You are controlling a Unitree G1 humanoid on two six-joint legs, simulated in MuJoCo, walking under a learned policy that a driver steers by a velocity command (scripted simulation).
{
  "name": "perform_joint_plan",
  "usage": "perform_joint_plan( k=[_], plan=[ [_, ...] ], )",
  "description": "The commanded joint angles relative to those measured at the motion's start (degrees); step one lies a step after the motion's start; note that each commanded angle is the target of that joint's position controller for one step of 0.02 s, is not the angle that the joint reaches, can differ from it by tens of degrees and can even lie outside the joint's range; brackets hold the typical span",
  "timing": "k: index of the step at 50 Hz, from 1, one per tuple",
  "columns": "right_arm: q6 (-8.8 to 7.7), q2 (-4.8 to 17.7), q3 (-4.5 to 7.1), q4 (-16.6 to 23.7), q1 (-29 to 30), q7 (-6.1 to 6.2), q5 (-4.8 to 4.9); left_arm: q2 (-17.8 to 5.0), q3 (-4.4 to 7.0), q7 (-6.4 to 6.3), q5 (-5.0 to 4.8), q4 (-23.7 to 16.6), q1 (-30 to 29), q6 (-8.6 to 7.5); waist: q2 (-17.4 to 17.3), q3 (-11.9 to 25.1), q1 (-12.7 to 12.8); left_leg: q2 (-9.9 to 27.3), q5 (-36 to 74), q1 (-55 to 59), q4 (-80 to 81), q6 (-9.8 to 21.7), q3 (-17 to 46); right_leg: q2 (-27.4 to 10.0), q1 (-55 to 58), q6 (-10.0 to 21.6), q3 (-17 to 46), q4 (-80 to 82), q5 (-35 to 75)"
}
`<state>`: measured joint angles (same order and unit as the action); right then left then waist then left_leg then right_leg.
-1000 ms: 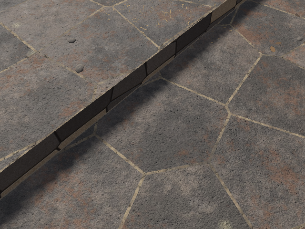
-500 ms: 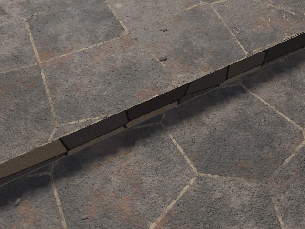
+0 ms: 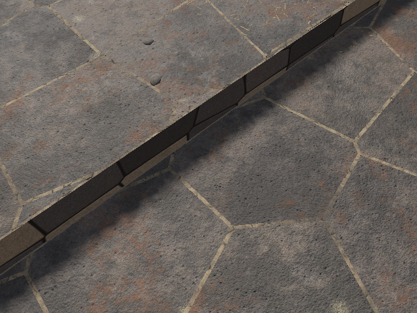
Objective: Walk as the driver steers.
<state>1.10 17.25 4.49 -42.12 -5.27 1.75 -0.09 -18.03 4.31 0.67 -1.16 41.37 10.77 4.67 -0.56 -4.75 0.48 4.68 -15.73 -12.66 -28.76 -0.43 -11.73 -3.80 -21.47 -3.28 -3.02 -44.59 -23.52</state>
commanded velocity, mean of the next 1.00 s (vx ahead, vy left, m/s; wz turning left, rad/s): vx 0.32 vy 0.00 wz -0.06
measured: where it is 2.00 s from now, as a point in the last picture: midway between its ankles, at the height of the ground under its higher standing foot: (220, 232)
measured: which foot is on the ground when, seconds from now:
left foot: down 0.00-0.04, up 0.06-0.62, down 0.64-1.00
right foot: up 0.00-0.02, down 0.04-0.66, up 0.68-1.00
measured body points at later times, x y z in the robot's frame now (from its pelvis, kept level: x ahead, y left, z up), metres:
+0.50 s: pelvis +0.07 -0.03 +0.02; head +0.08 -0.05 +0.46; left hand +0.22 +0.23 -0.08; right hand +0.18 -0.34 -0.09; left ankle +0.19 +0.10 -0.70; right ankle +0.00 -0.11 -0.73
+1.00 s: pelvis +0.32 -0.01 +0.01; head +0.36 +0.01 +0.46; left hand +0.56 +0.22 -0.07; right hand +0.31 -0.30 -0.10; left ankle +0.22 +0.08 -0.73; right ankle +0.51 -0.18 -0.69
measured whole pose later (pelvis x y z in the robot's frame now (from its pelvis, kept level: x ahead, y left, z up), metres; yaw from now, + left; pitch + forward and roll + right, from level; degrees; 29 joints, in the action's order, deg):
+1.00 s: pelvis +0.32 -0.01 +0.01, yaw +0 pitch +3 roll -1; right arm -3.0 15.9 2.4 -46.4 -23.2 1.0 1.6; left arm -16.6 2.1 1.4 0.2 35.3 2.8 -6.0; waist 2.4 -2.5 -5.1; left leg -5.2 -17.3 -1.5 -17.2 4.9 9.5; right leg -1.3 -35.8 -3.1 5.1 -30.9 2.7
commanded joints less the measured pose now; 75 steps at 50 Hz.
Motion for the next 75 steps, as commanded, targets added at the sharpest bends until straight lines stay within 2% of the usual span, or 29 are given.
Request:
perform_joint_plan(
  k=[1, 2, 3, 4, 5, 7, 8, 10, 20, 26, 31, 32, 33, 34, 35, 37, 41, 47, 52, 55, 56, 57, 58, 59, 60, 63, 69, 72, 75],
  plan=[
    [-0.48, 9.3, 2.37, 2.8, 2.7, -0.01, 1.48, -5.0, 1.65, 0.65, 0.06, -3.7, 3.8, -0.42, -6.2, 9.8, 1.9, 13.9, 18.7, 3.2, 0.9, 8.0, 7.2, 2.4, 8.8, 3.4, -3.0, 12.6, 9.7],
    [-0.49, 7.3, 1.97, 1.1, -1.0, -0.38, 1.14, -7.6, 2.64, -0.06, 0.50, -3.3, 5.7, -0.53, -0.6, 9.3, 1.8, 10.4, 9.4, -1.8, -6.1, 3.8, 3.9, 2.6, 14.6, 5.9, 0.6, 18.4, 18.5],
    [-0.48, 3.6, 0.78, 2.5, -0.9, -0.70, -1.67, -15.4, 4.59, -1.45, 0.60, -4.3, 7.6, -1.06, 18.0, 8.8, 1.1, 2.4, -14.8, -17.7, -25.3, -2.7, -1.5, -12.0, 23.4, 12.4, 21.2, 22.3, 43.2],
    [-0.53, 4.6, 0.85, 5.4, 5.4, -0.06, -1.12, -16.9, 4.17, -0.69, 2.98, -6.1, 7.2, -2.77, 17.7, 11.4, 3.8, -4.5, -26.9, -24.1, -38.1, -4.2, 9.4, -20.4, 18.8, 24.5, 35.0, 25.3, 43.6],
    [-0.29, 7.0, 1.58, 5.2, 6.8, 0.35, 0.14, -14.5, 3.55, -0.02, 3.15, -6.3, 6.1, -4.33, 9.6, 10.9, 4.3, -3.2, -24.0, -25.7, -42.4, -3.4, 13.8, -18.1, 18.6, 24.3, 31.0, 26.6, 37.0],
    [-0.48, 7.3, 2.09, 3.5, 3.9, 0.86, 0.24, -11.0, 2.82, -0.76, 0.55, -5.6, 3.1, -5.39, 5.0, 8.8, 1.3, -1.1, -13.0, -27.0, -39.0, -1.7, 15.6, -12.0, 18.3, 17.9, 24.7, 27.3, 18.2],
    [-0.79, 8.2, 2.48, 3.2, 2.9, 0.69, -0.11, -9.3, 2.17, -1.23, -0.55, -5.5, 2.5, -5.33, 5.8, 8.0, 0.7, -0.7, -8.3, -27.3, -36.7, -1.5, 15.8, -10.5, 18.1, 16.5, 24.8, 29.2, 6.8],
    [-1.82, 7.6, 2.54, 2.8, 2.5, -0.31, 0.37, -7.9, 1.44, -1.91, 0.04, -6.1, 3.3, -5.59, 8.2, 6.8, 0.7, -1.6, -1.3, -27.4, -34.1, -1.3, 15.6, -9.0, 17.9, 16.0, 26.5, 33.6, -6.5],
    [-6.07, 4.6, 1.13, 1.8, 4.7, -2.50, 0.62, -9.0, 1.81, -2.31, 0.40, -5.2, 7.2, -7.13, 9.3, 4.3, 2.8, -3.1, 9.0, -20.1, -7.5, -4.0, 14.6, -6.8, 15.6, 15.6, 22.4, 34.7, 1.3],
    [-7.27, 5.3, -0.06, 3.2, 7.4, -3.63, 1.67, -9.4, 1.53, -1.09, 0.51, -3.0, 9.7, -7.53, 8.2, 1.2, 5.3, -1.9, 6.0, -18.9, -3.1, 0.1, 12.4, -10.1, 16.6, 16.1, 22.1, 34.0, 1.0],
    [-7.50, 7.3, 0.54, 0.2, -3.8, -4.03, 1.77, -8.7, 1.17, -1.11, 0.69, -2.5, 8.2, -7.05, 6.0, 4.8, -1.3, -5.4, 6.0, -2.0, 1.5, 5.2, 9.2, -7.6, 14.5, 12.8, 14.7, 23.8, 20.6],
    [-7.54, 10.0, 1.60, -1.6, -11.6, -3.74, 1.94, -6.6, 0.39, -1.40, 1.28, -3.1, 7.4, -7.19, 1.5, 9.6, -4.8, -1.8, 5.1, 8.3, 3.0, 7.5, 15.5, -3.5, 10.1, 10.0, 9.1, 10.2, 26.3],
    [-7.33, 17.5, 3.29, -2.2, -18.0, -3.73, 1.46, -4.0, -0.63, -1.68, 2.07, -7.1, 7.4, -8.34, -13.7, 14.2, -4.9, 10.5, -1.2, 23.0, 8.5, 16.1, 40.7, 4.8, -8.3, 4.4, 2.4, -11.0, 14.5],
    [-7.45, 14.3, 2.52, -2.5, -19.7, -4.34, 1.70, -5.3, -0.49, -1.84, 1.34, -7.6, 6.3, -9.72, -14.7, 14.4, -5.8, 14.7, -10.6, 27.9, 15.5, 19.8, 56.1, 7.5, -20.7, 3.1, 7.9, -20.8, -6.7],
    [-7.45, 11.1, 1.48, -1.9, -16.8, -4.22, 1.59, -7.9, 0.10, -1.16, -0.43, -7.7, 4.4, -10.70, -9.5, 8.5, -5.0, 14.7, -13.0, 25.1, 15.7, 18.5, 51.6, 3.8, -26.5, 4.1, 9.8, -24.9, -4.0],
    [-6.72, 8.1, 0.54, -0.1, -13.5, -3.72, 0.83, -6.9, -0.20, -0.39, 0.63, -7.8, 0.9, -11.76, -2.7, 4.0, -4.0, 10.0, -4.5, 17.9, 16.0, 16.3, 41.2, 0.4, -26.2, 4.6, 8.5, -21.2, 3.9],
    [-5.95, 8.0, 0.14, 1.1, -12.2, -2.35, 1.00, -4.9, -0.20, 0.07, 2.37, -8.3, 0.3, -11.22, -4.3, 3.8, -1.3, 4.9, 14.0, 9.7, 17.9, 15.4, 32.0, 0.1, -19.3, 1.5, 6.3, -10.4, 11.2],
    [-4.89, 9.5, 0.68, -1.0, -17.4, -0.50, 1.65, -1.5, -1.56, 0.50, 1.44, -11.2, -12.3, -11.57, -4.4, 2.1, -5.1, 0.7, 19.8, 2.9, 16.4, 11.7, 27.1, 4.5, -10.7, -0.6, 4.4, 12.0, 27.6],
    [-3.78, 9.5, 1.06, -2.1, -19.4, 0.38, 1.94, -4.0, -0.54, 1.18, 0.66, -11.7, -15.0, -12.32, -5.6, 2.0, -4.2, 4.2, 20.3, 9.3, 11.2, 10.0, 33.4, 5.1, -6.9, 2.0, 7.5, 18.5, 26.0],
    [-3.26, 8.6, 0.93, -0.6, -16.4, -0.17, 1.20, -8.1, 1.62, 0.18, 1.00, -8.8, -1.2, -12.77, -6.0, 11.3, 3.7, 0.5, 35.4, 7.7, -5.1, 6.8, 31.6, 3.6, 13.6, 7.0, 6.5, 20.3, 23.5],
    [-3.38, 5.5, -0.23, 1.4, -15.9, -0.48, -0.13, -11.2, 2.37, -0.54, 1.97, -8.0, 8.5, -12.43, -1.2, 21.4, 7.3, -3.1, 24.6, -0.9, -20.4, 5.4, 28.9, -5.7, 31.0, 10.8, 15.5, 16.9, 20.1],
    [-3.92, -0.4, -2.09, 2.0, -26.2, -0.85, 1.26, -13.6, 2.85, -0.10, 2.16, -6.0, 11.2, -11.81, 19.1, 29.9, 2.1, -11.2, -17.2, -22.2, -39.2, 2.2, 23.3, -20.4, 50.5, 20.5, 42.7, 20.6, 11.0],
    [-3.94, 6.2, -1.11, 0.6, -25.4, -0.66, 2.38, -7.6, 1.84, 0.00, 1.37, -6.7, 10.5, -11.50, 13.8, 26.0, 3.4, -6.4, -16.7, -28.0, -46.6, 1.6, 23.9, -20.4, 46.3, 19.2, 47.4, 24.6, 1.2],
    [-3.29, 10.5, 0.64, -0.5, -17.5, -1.26, -1.89, -5.5, 0.73, -0.82, 5.21, -5.9, 7.5, -9.76, 1.9, 15.9, 3.9, -6.2, -9.8, -26.0, -45.3, 2.7, 18.2, -19.1, 32.3, 16.5, 36.8, 25.1, 7.9],
    [-3.20, 8.4, 0.46, 0.7, -14.7, -1.96, -2.40, -3.8, 0.10, -0.97, 5.56, -5.2, 5.7, -9.03, -1.1, 10.5, 2.4, -4.2, -6.6, -24.1, -43.0, 2.7, 17.9, -16.3, 24.7, 15.0, 29.2, 26.7, 15.8],
    [-1.43, 4.5, -0.19, 1.0, -14.1, -4.11, -2.58, -3.4, -0.62, -0.71, 3.45, -2.4, 5.6, -9.59, 6.5, 5.9, -0.3, -2.6, -5.5, -19.0, -38.2, 2.6, 16.4, -11.1, 13.3, 12.7, 16.4, 30.2, 26.4],
    [-2.31, 0.9, -2.44, 3.4, -5.9, -5.67, -2.71, -4.7, -0.39, 0.80, 2.54, 1.4, 5.4, -10.58, 8.7, 4.0, -1.1, -2.5, 3.3, -13.3, -15.2, 1.9, 12.3, -7.2, 7.3, 13.3, 7.6, 34.8, 22.7],
    [-2.85, 2.3, -2.61, 4.4, -1.1, -5.29, -2.34, -7.0, 0.37, 1.35, 1.95, 3.3, 8.8, -9.74, 7.8, 3.4, 0.6, -4.1, 5.5, -7.3, -7.1, 1.3, 9.2, -7.7, 6.7, 12.7, 9.7, 33.3, 22.7],
    [-4.41, 3.4, -2.11, 2.0, -6.9, -3.59, -2.97, -6.7, 0.25, 1.09, 1.58, 5.7, 11.4, -9.06, 2.9, 5.2, -2.2, -5.7, 10.9, 4.5, 3.0, 2.3, 9.4, -5.0, 7.7, 9.5, 9.4, 22.0, 33.8]
  ],
)
Velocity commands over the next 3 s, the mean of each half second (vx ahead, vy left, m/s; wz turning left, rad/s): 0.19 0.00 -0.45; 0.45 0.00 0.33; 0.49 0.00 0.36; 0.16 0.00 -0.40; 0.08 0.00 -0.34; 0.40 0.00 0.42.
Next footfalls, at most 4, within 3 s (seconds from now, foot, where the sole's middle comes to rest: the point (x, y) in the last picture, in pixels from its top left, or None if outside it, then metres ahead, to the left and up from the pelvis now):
0.04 right None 0.04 -0.12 -0.77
0.64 left None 0.26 0.07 -0.77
1.12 right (269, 266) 0.58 -0.13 -0.77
1.52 left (189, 229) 0.72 0.13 -0.77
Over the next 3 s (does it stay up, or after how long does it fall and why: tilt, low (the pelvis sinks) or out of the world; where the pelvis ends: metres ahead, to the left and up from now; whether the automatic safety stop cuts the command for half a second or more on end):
stays up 0.90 -0.03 0.01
